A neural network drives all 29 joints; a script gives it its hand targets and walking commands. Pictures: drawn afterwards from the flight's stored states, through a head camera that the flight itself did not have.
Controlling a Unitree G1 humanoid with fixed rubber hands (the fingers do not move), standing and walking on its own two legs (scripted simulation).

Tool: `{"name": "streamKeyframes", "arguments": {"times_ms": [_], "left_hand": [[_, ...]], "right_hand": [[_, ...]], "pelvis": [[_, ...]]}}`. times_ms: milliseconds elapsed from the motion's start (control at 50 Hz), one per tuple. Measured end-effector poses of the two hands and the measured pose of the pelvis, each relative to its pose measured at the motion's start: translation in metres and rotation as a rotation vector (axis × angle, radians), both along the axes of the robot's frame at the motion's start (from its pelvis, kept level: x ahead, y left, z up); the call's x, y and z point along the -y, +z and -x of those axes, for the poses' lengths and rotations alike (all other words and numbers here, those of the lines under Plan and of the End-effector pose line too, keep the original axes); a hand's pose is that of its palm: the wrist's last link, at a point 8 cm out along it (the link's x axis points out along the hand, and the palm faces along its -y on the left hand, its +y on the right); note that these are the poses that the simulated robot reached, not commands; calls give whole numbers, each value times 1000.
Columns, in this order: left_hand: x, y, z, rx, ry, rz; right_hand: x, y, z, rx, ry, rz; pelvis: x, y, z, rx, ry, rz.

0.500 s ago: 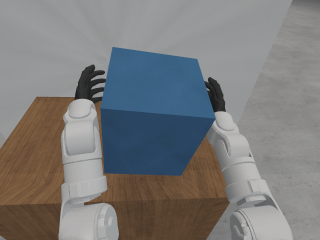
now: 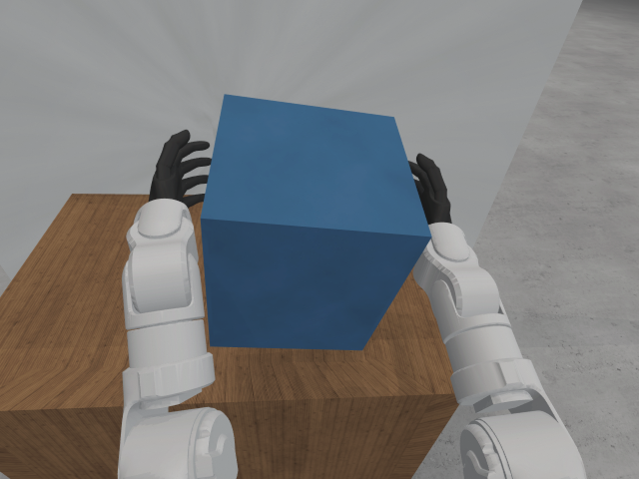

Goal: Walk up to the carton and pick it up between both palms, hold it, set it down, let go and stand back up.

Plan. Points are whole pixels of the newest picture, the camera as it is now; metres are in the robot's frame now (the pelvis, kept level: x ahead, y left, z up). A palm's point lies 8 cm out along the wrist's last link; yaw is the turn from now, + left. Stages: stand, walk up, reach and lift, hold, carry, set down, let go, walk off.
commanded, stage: hold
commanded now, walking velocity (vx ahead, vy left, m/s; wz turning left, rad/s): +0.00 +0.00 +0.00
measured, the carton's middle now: (299, 234) +0.38 +0.02 +0.14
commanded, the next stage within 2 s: none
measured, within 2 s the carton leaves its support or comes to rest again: neither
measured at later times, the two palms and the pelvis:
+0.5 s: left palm (174, 202) +0.36 +0.16 +0.21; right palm (428, 222) +0.36 -0.14 +0.18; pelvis +0.00 +0.00 +0.00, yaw +0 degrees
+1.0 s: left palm (174, 204) +0.36 +0.16 +0.21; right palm (429, 221) +0.36 -0.14 +0.18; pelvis +0.00 -0.01 +0.00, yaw +1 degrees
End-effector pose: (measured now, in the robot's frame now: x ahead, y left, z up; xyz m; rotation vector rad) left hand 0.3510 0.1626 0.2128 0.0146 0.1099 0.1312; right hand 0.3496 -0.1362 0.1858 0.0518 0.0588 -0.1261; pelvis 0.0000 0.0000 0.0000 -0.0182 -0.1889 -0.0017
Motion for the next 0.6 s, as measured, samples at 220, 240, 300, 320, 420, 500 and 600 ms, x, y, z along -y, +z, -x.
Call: {"name": "streamKeyframes", "arguments": {"times_ms": [220, 240, 300, 320, 420, 500, 600], "left_hand": [[0, 0, 1, 1, 2, 1], [0, 0, 1, -1, 2, 1], [-1, 0, 1, -5, 2, 2], [-1, 0, 1, -6, 2, 3], [0, -2, -2, -24, 0, -9], [2, -5, -7, -46, -2, -21], [5, -3, -9, -29, -6, -27]], "right_hand": [[0, 2, 0, 3, 2, 3], [0, 2, 0, 2, 2, 3], [0, 1, 0, -2, 2, 1], [0, 1, 0, -2, 2, 0], [0, -2, -2, -19, -1, -1], [2, -7, -6, -39, 0, -14], [4, -4, -8, -20, -1, -14]], "pelvis": [[1, 0, 1, 1, 1, 0], [1, 0, 1, 2, 1, -1], [1, 0, 1, 2, 1, -1], [1, 0, 1, 1, 1, -1], [1, 0, 2, 2, 2, -3], [1, 0, 2, -7, 5, -3], [2, 0, -1, -11, 5, 0]]}}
